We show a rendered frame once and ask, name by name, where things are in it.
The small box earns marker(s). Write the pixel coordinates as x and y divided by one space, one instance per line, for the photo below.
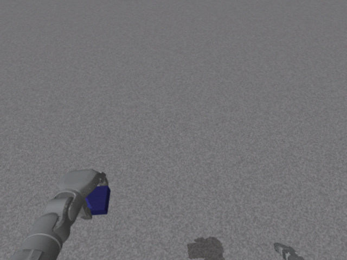
98 200

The right robot hand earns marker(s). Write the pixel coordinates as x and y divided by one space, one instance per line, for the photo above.
288 253

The left robot arm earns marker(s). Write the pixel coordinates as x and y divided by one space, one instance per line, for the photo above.
52 229

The left robot hand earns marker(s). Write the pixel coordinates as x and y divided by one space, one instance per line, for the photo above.
84 182

